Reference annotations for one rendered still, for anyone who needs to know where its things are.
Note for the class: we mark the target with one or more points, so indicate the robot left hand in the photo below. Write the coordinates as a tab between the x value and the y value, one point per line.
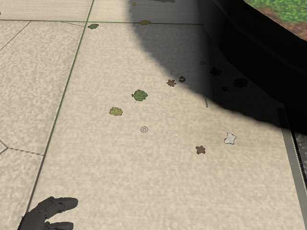
35	219

